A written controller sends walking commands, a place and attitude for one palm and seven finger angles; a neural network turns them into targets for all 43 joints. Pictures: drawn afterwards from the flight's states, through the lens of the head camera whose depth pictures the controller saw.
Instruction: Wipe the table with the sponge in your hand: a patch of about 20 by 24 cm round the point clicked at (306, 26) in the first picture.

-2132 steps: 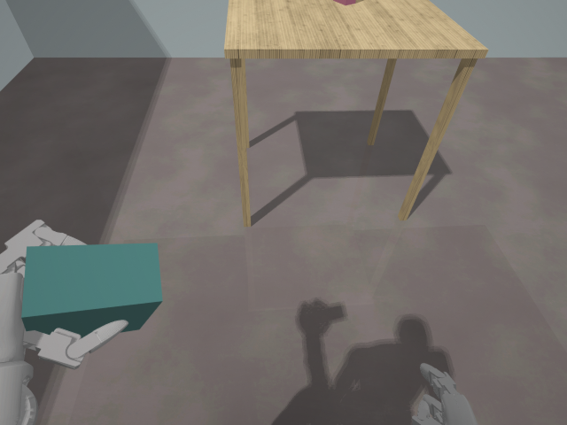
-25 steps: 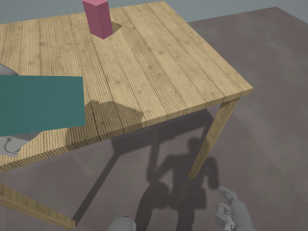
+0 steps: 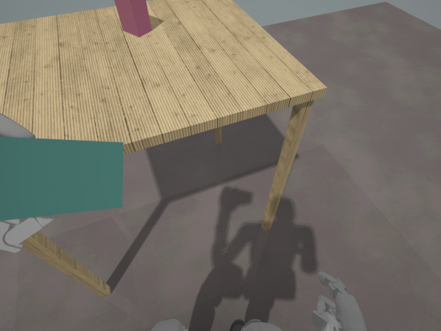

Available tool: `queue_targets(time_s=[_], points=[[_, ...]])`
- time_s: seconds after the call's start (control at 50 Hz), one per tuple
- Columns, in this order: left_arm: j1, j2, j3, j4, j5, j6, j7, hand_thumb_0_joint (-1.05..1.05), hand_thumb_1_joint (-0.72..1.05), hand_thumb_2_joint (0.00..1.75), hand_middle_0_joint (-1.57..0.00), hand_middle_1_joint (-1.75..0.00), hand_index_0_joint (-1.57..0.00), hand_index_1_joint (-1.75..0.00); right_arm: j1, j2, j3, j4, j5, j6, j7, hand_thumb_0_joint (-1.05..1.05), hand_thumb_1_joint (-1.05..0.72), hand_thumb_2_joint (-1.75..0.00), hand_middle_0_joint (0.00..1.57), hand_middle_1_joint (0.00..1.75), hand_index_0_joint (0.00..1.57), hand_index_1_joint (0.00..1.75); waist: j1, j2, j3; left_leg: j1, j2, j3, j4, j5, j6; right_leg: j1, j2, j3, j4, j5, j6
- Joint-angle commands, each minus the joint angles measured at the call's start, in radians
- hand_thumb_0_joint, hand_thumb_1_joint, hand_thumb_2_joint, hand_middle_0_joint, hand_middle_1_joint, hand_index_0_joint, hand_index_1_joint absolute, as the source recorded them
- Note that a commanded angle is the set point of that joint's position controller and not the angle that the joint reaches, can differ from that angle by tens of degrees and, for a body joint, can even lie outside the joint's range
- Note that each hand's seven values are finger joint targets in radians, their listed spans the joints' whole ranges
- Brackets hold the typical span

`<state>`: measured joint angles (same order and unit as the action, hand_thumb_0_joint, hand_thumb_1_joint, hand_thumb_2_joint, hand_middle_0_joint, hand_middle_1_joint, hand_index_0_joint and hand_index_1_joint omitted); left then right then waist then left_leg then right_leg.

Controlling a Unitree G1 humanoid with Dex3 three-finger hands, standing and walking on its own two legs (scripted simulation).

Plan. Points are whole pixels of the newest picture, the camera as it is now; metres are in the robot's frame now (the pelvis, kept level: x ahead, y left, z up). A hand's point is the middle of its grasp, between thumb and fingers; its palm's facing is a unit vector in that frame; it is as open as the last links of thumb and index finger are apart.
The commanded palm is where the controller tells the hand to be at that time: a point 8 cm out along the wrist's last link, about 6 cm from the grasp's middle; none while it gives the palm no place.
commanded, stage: stop stepping back and stand still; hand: left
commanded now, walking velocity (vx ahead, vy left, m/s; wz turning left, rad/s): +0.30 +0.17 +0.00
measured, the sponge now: (64, 169) +0.25 +0.17 +0.25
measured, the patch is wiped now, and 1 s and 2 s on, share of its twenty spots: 1.00 1.00 1.00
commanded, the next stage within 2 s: stand and wait in 0.84 s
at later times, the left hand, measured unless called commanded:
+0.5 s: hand out of the picture +0.11 +0.19 +0.29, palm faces +0.56 -0.74 -0.38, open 10.0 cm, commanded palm +0.05 +0.25 +0.29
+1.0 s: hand out of the picture +0.14 +0.19 +0.29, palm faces +0.56 -0.70 -0.44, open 10.0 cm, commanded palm +0.06 +0.25 +0.29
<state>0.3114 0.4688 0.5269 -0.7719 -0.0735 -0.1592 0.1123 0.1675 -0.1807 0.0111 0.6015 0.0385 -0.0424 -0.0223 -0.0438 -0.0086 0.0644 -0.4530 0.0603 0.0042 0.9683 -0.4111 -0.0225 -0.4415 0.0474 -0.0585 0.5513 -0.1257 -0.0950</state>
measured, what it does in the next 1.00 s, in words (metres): steps on the spot: left foot, then right foot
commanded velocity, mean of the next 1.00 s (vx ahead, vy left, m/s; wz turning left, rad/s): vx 0.11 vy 0.08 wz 0.00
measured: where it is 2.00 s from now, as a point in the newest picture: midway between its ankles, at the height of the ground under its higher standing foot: outside the picture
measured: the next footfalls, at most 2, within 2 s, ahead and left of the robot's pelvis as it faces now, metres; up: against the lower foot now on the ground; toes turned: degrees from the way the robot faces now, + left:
left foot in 0.10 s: -0.03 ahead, +0.13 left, +0.00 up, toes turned +9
right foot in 0.32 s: +0.00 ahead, -0.12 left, +0.00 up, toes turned +5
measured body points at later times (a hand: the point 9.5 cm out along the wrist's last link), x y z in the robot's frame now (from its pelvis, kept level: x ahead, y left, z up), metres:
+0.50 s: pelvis -0.08 -0.04 +0.00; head -0.09 -0.06 +0.45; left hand +0.07 +0.23 +0.31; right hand +0.09 -0.27 -0.10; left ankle -0.08 +0.10 -0.71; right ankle -0.02 -0.13 -0.72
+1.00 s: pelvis -0.07 -0.05 +0.01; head -0.05 -0.07 +0.46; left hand +0.10 +0.23 +0.31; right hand +0.12 -0.28 -0.09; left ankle -0.06 +0.10 -0.72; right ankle -0.04 -0.12 -0.72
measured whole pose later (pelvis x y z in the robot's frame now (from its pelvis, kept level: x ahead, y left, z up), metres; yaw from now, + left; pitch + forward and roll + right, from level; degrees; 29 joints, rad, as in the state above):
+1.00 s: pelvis -0.07 -0.05 +0.01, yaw +5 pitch -2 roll +0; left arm 0.26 0.48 0.52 -0.64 -0.06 -0.18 0.15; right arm 0.17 -0.27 -0.02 0.61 0.05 -0.05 -0.04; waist -0.01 0.05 0.07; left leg -0.27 0.06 0.01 0.57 -0.26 -0.04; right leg -0.26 0.05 -0.04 0.55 -0.26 -0.06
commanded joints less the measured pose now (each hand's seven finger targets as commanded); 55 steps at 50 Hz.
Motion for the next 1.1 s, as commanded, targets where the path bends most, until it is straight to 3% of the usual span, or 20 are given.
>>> queue_targets(time_s=[0.0, 0.04, 0.1, 0.14, 0.18, 0.24, 0.26, 0.28, 0.3, 0.32, 0.44, 0.5, 0.54, 0.6, 0.62, 0.64, 0.74, 0.84, 0.94, 1.08], points=[[-0.114, 0.218, 0.122, -0.140, -0.014, -0.013, 0.069, 0.00, 0.10, 1.30, -1.20, -1.60, -1.20, -1.60, -0.055, -0.118, -0.030, -0.158, -0.011, -0.025, -0.040, 0.00, -0.90, -0.90, 0.20, 0.30, 0.20, 0.30, -0.003, -0.123, -0.260, 0.295, -0.026, 0.084, -0.266, -0.081, 0.053, -0.031, -0.284, 0.310, -0.356, -0.571, 0.030], [-0.139, 0.214, 0.104, -0.074, -0.014, -0.003, 0.073, 0.00, 0.10, 1.30, -1.20, -1.60, -1.20, -1.60, -0.056, -0.146, -0.030, -0.158, -0.020, -0.030, -0.048, 0.00, -0.90, -0.90, 0.20, 0.30, 0.20, 0.30, -0.012, -0.065, -0.218, 0.324, -0.009, 0.073, -0.463, -0.056, 0.088, -0.005, -0.226, 0.257, -0.266, -0.513, 0.052], [-0.250, 0.228, 0.117, -0.002, -0.007, 0.001, 0.057, 0.00, 0.10, 1.30, -1.20, -1.60, -1.20, -1.60, -0.055, -0.208, -0.043, -0.173, -0.001, -0.051, -0.035, 0.00, -0.90, -0.90, 0.20, 0.30, 0.20, 0.30, 0.005, 0.295, -0.187, 0.084, 0.236, -0.233, -0.753, -0.291, 0.223, 0.055, 0.036, 0.011, 0.445, -0.291, 0.139], [-0.339, 0.233, 0.077, -0.017, 0.014, -0.006, 0.050, 0.00, 0.10, 1.30, -1.20, -1.60, -1.20, -1.60, -0.030, -0.161, -0.046, -0.160, 0.009, -0.061, -0.019, 0.00, -0.90, -0.90, 0.20, 0.30, 0.20, 0.30, 0.001, 0.339, -0.085, -0.010, 0.303, -0.344, -0.801, -0.375, 0.285, -0.178, -0.033, 0.165, 0.833, -0.312, 0.104], [-0.138, 0.188, 0.078, 0.157, -0.004, -0.001, 0.052, 0.00, 0.10, 1.30, -1.20, -1.60, -1.20, -1.60, -0.015, -0.147, -0.034, -0.120, 0.016, -0.065, -0.014, 0.00, -0.90, -0.90, 0.20, 0.30, 0.20, 0.30, 0.041, 0.071, -0.068, 0.043, 0.254, -0.222, -0.691, -0.236, 0.230, -0.207, -0.079, 0.151, 0.655, -0.327, 0.096], [-0.226, 0.161, 0.033, 0.060, -0.001, -0.016, 0.033, 0.00, 0.10, 1.30, -1.20, -1.60, -1.20, -1.60, -0.081, -0.173, -0.026, -0.157, -0.002, -0.074, -0.031, 0.00, -0.90, -0.90, 0.20, 0.30, 0.20, 0.30, 0.050, 0.233, -0.087, -0.080, 0.138, -0.011, -0.521, -0.308, 0.112, 0.213, -0.042, 0.010, 0.065, -0.348, 0.085], [-0.265, 0.159, 0.020, 0.020, 0.004, -0.022, 0.024, 0.00, 0.10, 1.30, -1.20, -1.60, -1.20, -1.60, -0.087, -0.173, -0.030, -0.167, -0.006, -0.081, -0.032, 0.00, -0.90, -0.90, 0.20, 0.30, 0.20, 0.30, 0.055, 0.146, -0.090, -0.118, 0.056, 0.060, -0.287, -0.266, 0.084, 0.291, -0.060, 0.062, -0.121, -0.287, 0.067], [-0.262, 0.209, 0.047, 0.037, 0.008, -0.024, 0.018, 0.00, 0.10, 1.30, -1.20, -1.60, -1.20, -1.60, -0.066, -0.160, -0.042, -0.162, -0.004, -0.082, -0.026, 0.00, -0.90, -0.90, 0.20, 0.30, 0.20, 0.30, 0.042, -0.201, -0.112, -0.185, -0.037, 0.106, 0.059, -0.164, 0.062, 0.283, -0.223, 0.408, -0.271, -0.338, -0.015], [-0.350, 0.240, 0.058, 0.001, 0.003, -0.037, 0.011, 0.00, 0.10, 1.30, -1.20, -1.60, -1.20, -1.60, -0.090, -0.165, -0.042, -0.163, -0.007, -0.088, -0.025, 0.00, -0.90, -0.90, 0.20, 0.30, 0.20, 0.30, 0.024, -0.295, -0.128, -0.200, -0.049, 0.001, 0.237, -0.064, 0.044, 0.193, -0.359, 0.650, -0.379, -0.349, -0.058], [-0.365, 0.231, 0.067, -0.002, 0.002, -0.050, 0.009, 0.00, 0.10, 1.30, -1.20, -1.60, -1.20, -1.60, -0.074, -0.148, -0.038, -0.127, -0.011, -0.093, -0.020, 0.00, -0.90, -0.90, 0.20, 0.30, 0.20, 0.30, 0.003, -0.153, -0.177, -0.158, -0.011, -0.058, 0.237, 0.031, 0.038, 0.162, -0.354, 0.626, -0.356, -0.453, -0.065], [-0.221, 0.184, 0.064, -0.028, 0.001, -0.053, 0.041, 0.00, 0.10, 1.30, -1.20, -1.60, -1.20, -1.60, -0.074, -0.115, -0.029, -0.129, -0.009, -0.059, -0.039, 0.00, -0.90, -0.90, 0.20, 0.30, 0.20, 0.30, 0.007, -0.031, -0.186, 0.342, -0.015, 0.061, -0.434, 0.031, 0.080, -0.035, -0.236, 0.276, -0.155, -0.444, 0.003], [-0.313, 0.189, 0.083, -0.012, 0.009, -0.053, 0.058, 0.00, 0.10, 1.30, -1.20, -1.60, -1.20, -1.60, -0.076, -0.160, -0.032, -0.147, -0.005, -0.080, -0.046, 0.00, -0.90, -0.90, 0.20, 0.30, 0.20, 0.30, 0.033, 0.274, -0.181, 0.245, 0.219, -0.259, -0.734, -0.325, 0.197, -0.046, 0.017, -0.007, 0.297, -0.422, 0.100], [-0.370, 0.201, 0.052, 0.085, 0.012, -0.035, 0.055, 0.00, 0.10, 1.30, -1.20, -1.60, -1.20, -1.60, -0.049, -0.142, -0.037, -0.132, 0.001, -0.089, -0.038, 0.00, -0.90, -0.90, 0.20, 0.30, 0.20, 0.30, 0.027, 0.271, -0.141, 0.082, 0.240, -0.281, -0.764, -0.342, 0.218, 0.016, -0.031, 0.058, 0.434, -0.379, 0.092], [-0.255, 0.167, 0.035, 0.191, 0.015, -0.008, 0.042, 0.00, 0.10, 1.30, -1.20, -1.60, -1.20, -1.60, -0.100, -0.149, -0.023, -0.157, 0.003, -0.079, -0.030, 0.00, -0.90, -0.90, 0.20, 0.30, 0.20, 0.30, 0.066, 0.074, -0.054, -0.067, 0.082, -0.036, -0.445, -0.207, 0.094, 0.247, -0.055, 0.087, -0.094, -0.275, 0.078], [-0.262, 0.178, 0.028, 0.171, 0.012, -0.010, 0.028, 0.00, 0.10, 1.30, -1.20, -1.60, -1.20, -1.60, -0.112, -0.142, -0.033, -0.172, 0.000, -0.068, -0.024, 0.00, -0.90, -0.90, 0.20, 0.30, 0.20, 0.30, 0.053, -0.199, -0.035, -0.123, -0.034, 0.064, -0.115, -0.104, 0.052, 0.235, -0.195, 0.375, -0.276, -0.336, 0.012], [-0.293, 0.184, 0.018, 0.160, 0.013, -0.018, 0.016, 0.00, 0.10, 1.30, -1.20, -1.60, -1.20, -1.60, -0.115, -0.146, -0.033, -0.169, -0.006, -0.063, -0.012, 0.00, -0.90, -0.90, 0.20, 0.30, 0.20, 0.30, 0.027, -0.242, -0.033, -0.155, -0.035, 0.014, 0.068, -0.034, 0.029, 0.210, -0.345, 0.574, -0.388, -0.274, -0.022], [-0.139, 0.230, 0.120, -0.107, -0.004, -0.080, 0.027, 0.00, 0.10, 1.30, -1.20, -1.60, -1.20, -1.60, -0.080, -0.122, -0.033, -0.172, -0.005, -0.048, 0.001, 0.00, -0.90, -0.90, 0.20, 0.30, 0.20, 0.30, 0.023, -0.014, -0.186, 0.030, 0.013, -0.027, -0.176, 0.100, 0.035, 0.279, -0.315, 0.318, -0.211, 0.174, -0.004], [-0.091, 0.195, 0.108, -0.101, -0.004, -0.072, 0.067, 0.00, 0.10, 1.30, -1.20, -1.60, -1.20, -1.60, -0.089, -0.150, -0.050, -0.165, -0.009, -0.076, -0.020, 0.00, -0.90, -0.90, 0.20, 0.30, 0.20, 0.30, 0.034, 0.080, -0.208, 0.271, 0.047, -0.048, -0.504, 0.323, 0.074, 0.249, -0.174, 0.226, -0.106, 0.111, 0.079], [-0.140, 0.193, 0.115, 0.063, 0.002, -0.043, 0.065, 0.00, 0.10, 1.30, -1.20, -1.60, -1.20, -1.60, -0.068, -0.156, -0.059, -0.150, 0.017, -0.062, -0.015, 0.00, -0.90, -0.90, 0.20, 0.30, 0.20, 0.30, 0.012, 0.012, -0.248, 0.260, 0.017, -0.014, -0.396, 0.395, 0.040, 0.311, -0.184, 0.225, -0.094, 0.325, 0.070], [-0.067, 0.187, 0.108, -0.082, 0.004, -0.063, 0.048, 0.00, 0.10, 1.30, -1.20, -1.60, -1.20, -1.60, -0.126, -0.153, -0.040, -0.178, -0.004, -0.069, -0.011, 0.00, -0.90, -0.90, 0.20, 0.30, 0.20, 0.30, 0.037, 0.101, -0.183, 0.214, 0.071, -0.081, -0.562, 0.258, 0.069, 0.251, -0.091, 0.129, -0.107, 0.007, 0.085]])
